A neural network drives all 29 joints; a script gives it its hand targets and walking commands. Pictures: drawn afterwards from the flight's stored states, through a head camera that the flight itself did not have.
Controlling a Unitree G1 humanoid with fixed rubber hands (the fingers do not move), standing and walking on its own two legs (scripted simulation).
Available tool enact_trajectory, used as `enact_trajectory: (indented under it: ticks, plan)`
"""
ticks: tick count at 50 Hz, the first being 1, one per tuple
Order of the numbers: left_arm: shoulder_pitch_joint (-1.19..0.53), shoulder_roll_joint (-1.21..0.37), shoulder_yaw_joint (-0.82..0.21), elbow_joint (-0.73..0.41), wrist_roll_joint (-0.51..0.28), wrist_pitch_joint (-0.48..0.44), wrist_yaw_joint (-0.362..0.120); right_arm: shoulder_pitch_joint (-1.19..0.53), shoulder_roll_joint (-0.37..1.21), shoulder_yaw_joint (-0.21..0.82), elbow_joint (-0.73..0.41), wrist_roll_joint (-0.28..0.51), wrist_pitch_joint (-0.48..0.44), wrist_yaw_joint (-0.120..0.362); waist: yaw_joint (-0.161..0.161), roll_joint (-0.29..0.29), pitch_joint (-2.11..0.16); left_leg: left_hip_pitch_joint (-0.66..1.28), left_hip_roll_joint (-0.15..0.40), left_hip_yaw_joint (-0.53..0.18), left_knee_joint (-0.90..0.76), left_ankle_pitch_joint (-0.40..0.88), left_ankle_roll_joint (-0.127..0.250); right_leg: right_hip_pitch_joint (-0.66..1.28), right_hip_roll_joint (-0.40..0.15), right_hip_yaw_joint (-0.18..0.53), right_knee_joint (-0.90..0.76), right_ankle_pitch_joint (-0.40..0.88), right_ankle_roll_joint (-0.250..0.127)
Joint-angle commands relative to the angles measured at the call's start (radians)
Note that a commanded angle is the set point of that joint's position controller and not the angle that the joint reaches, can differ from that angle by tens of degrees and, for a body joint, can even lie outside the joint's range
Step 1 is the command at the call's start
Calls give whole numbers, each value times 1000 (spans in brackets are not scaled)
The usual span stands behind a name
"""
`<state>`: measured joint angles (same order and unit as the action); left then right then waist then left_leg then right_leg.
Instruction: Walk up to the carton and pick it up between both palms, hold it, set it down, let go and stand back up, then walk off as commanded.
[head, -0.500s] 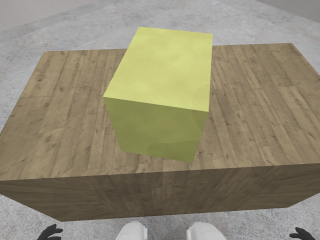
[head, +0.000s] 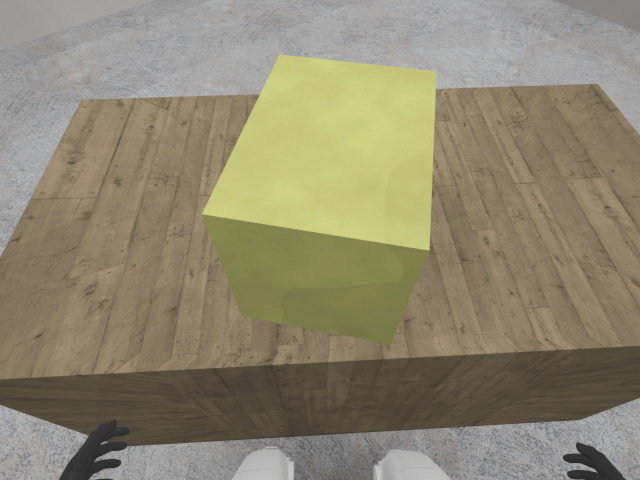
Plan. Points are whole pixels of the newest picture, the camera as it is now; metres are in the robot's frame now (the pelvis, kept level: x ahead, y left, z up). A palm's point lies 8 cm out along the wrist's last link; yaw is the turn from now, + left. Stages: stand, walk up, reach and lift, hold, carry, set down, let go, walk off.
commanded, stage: walk up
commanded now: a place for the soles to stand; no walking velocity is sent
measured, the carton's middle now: (335, 198) +0.48 +0.00 +0.03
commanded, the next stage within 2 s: reach and lift in 0.70 s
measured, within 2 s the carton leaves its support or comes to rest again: neither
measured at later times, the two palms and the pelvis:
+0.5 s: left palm out of the picture +0.11 +0.31 -0.07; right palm out of the picture +0.07 -0.33 -0.08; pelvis -0.01 +0.00 +0.00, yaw +0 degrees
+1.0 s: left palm (112, 454) +0.16 +0.28 -0.08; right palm out of the picture +0.12 -0.30 -0.09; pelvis -0.01 +0.00 +0.00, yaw +0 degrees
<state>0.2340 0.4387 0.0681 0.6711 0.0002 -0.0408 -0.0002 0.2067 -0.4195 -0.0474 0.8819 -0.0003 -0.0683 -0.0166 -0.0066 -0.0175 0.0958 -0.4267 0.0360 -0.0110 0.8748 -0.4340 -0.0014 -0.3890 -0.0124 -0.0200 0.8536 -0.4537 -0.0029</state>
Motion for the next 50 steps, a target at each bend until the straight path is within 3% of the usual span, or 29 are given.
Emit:
enact_trajectory:
  ticks: [1, 3, 5, 7, 8, 10, 12, 13, 15, 16, 18, 19, 21, 22, 23, 24, 25, 27, 28, 29, 30, 32, 33, 35, 36, 39, 43, 45, 50]
  plan:
    - [-70, 160, 40, -1, 3, -7, 5, 50, -275, -55, -56, -12, -32, -16, -20, 131, -188, 233, 192, -324, -263, 470, 205, -84, -27, 56, 68, 266, -55]
    - [-27, 170, 40, 21, 4, 0, 9, 34, -283, -56, -62, -7, -30, -18, -4, 102, -144, 207, 277, -412, -278, 561, 261, -87, -16, 43, 58, 38, -42]
    - [15, 181, 41, 32, 5, -14, 1, -34, -278, -45, -80, -6, -26, -15, 21, 120, -157, 95, 195, -270, -220, 500, 200, 24, -49, 71, -77, 191, -56]
    - [54, 225, 64, 45, 26, -29, 5, -87, -223, -35, -83, -5, -15, -11, 47, 34, -138, -56, 70, -125, -86, 298, 82, 120, -126, 271, -262, 203, -134]
    - [79, 250, 62, 38, 20, -29, 0, -88, -186, -23, -92, 3, -10, -12, 47, -90, -153, -94, -4, -36, -9, 113, 50, 141, -218, 381, -343, 148, -192]
    - [8, 262, 59, 45, 26, -25, -3, -61, -209, -35, -92, -1, -8, -9, 32, -100, -90, -33, -15, 20, -5, -95, 47, 45, -302, 446, -369, 148, -262]
    - [-60, 226, 46, 27, 25, -14, -6, 38, -213, -41, -56, -11, -18, -5, -22, -84, -90, 72, -7, 9, -172, -7, 64, -16, -199, 304, -288, 167, -187]
    - [-94, 176, 43, 15, 25, -10, -10, 51, -228, -40, -30, -28, -24, -5, -32, 3, -70, 119, 10, -66, -257, 17, 82, -101, -132, 215, -234, 132, -141]
    - [-80, 156, 40, 5, 18, 0, -8, 77, -289, -57, -38, -28, -38, -7, -39, 178, -87, 195, 225, -428, -418, 27, 203, -222, -6, 45, 32, 40, -38]
    - [-41, 184, 51, 10, 14, 3, -3, 71, -331, -63, -33, -19, -35, -9, -30, 168, -104, 152, 296, -517, -447, 30, 252, -174, 2, 38, 52, -108, -32]
    - [-27, 179, 46, 21, 18, -8, -4, -10, -306, -53, -55, -23, -30, -7, 10, 165, -70, 60, 253, -428, -379, 153, 234, -60, -22, 65, -34, -80, -42]
    - [11, 177, 51, 28, 24, -24, -6, -65, -274, -44, -62, -26, -27, -5, 34, 93, -76, -22, 186, -291, -300, 166, 178, 47, -44, 101, -158, 79, -60]
    - [39, 244, 67, 43, 32, -35, -5, -84, -199, -29, -70, -13, -13, -3, 29, -44, -63, -127, 5, -40, -76, 138, 53, 97, -167, 362, -354, 43, -153]
    - [59, 262, 67, 46, 16, -31, -11, -86, -197, -23, -67, 0, -11, -7, 39, -133, -93, -73, -24, 27, -3, 79, 37, 87, -234, 431, -401, 92, -202]
    - [6, 282, 74, 43, 24, -28, -10, -25, -220, -31, -38, -4, -9, -7, 12, -128, -128, -41, -18, 29, -9, -52, 42, 91, -277, 436, -387, 116, -230]
    - [-17, 266, 62, 36, 23, -21, -5, -6, -220, -37, -35, -7, -12, -2, 2, -23, -131, 41, -17, 27, -74, -55, 43, 38, -264, 388, -348, 142, -219]
    - [-36, 236, 54, 29, 15, -17, -3, -10, -198, -36, -49, -12, -16, -4, -10, -57, -88, 73, 4, 21, -159, 69, 56, 6, -203, 306, -293, 194, -188]
    - [-68, 172, 35, 10, 6, -14, -1, 43, -252, -46, -25, -14, -36, -7, -34, 85, -116, 215, 118, -226, -307, 235, 122, -138, -64, 121, -89, 251, -81]
    - [-70, 173, 44, 16, 11, -7, 1, 65, -288, -52, -20, -17, -41, -7, -32, 131, -112, 220, 211, -382, -329, 275, 197, -165, -20, 53, 25, 196, -36]
    - [-28, 164, 41, 26, 0, -6, 5, 35, -309, -53, -32, -17, -38, -7, -13, 143, -101, 175, 281, -443, -367, 291, 249, -133, -4, 26, 50, 56, -30]
    - [-23, 179, 43, 21, 2, -9, 2, -5, -311, -54, -41, -13, -32, -10, 4, 113, -123, 133, 257, -419, -341, 303, 247, -61, -11, 39, -3, 14, -41]
    - [4, 173, 49, 21, 16, -25, 0, -78, -243, -33, -55, -24, -30, -9, 33, 24, -96, -11, 160, -260, -225, 333, 165, 53, -58, 137, -152, 168, -71]
    - [29, 203, 56, 30, 15, -27, -5, -92, -231, -31, -62, -16, -23, -7, 43, 46, -129, -52, 76, -134, -175, 286, 98, 114, -107, 206, -233, 155, -105]
    - [22, 236, 65, 34, 20, -25, -3, -88, -196, -24, -70, 0, -19, -6, 32, -36, -143, -30, -4, -17, -44, 156, 50, 106, -211, 344, -283, 215, -208]
    - [-329, 129, 38, -87, 68, 258, 31, -310, -63, -211, 229, -163, -223, 42, -54, 66, -65, -21, 4, 68, -161, 9, -29, -187, -9, -42, -116, 17, -64]
    - [-340, 96, 7, -238, 79, 370, 37, -272, -158, -222, 173, -150, -276, 89, -60, 118, -46, -78, 48, 55, -224, -62, 16, -24, 19, -97, -71, 43, -64]
    - [-316, 123, 27, -368, 38, 389, 34, -222, -110, -209, 14, -103, -299, 61, -15, -9, -153, 183, 7, 69, -192, 150, 10, -29, -4, -65, -202, 193, -52]
    - [-268, 148, 59, -372, 53, 362, 22, -146, -112, -183, -63, -82, -301, 26, -28, -58, -201, 265, -19, 83, -180, 250, 12, 50, 1, -38, -211, 372, -22]
    - [-166, 140, 122, -383, 82, 334, -12, -51, -36, -116, -77, -23, -272, -21, -12, -65, -234, 297, -48, 83, -224, 362, 15, 181, -8, 13, -260, 590, 12]
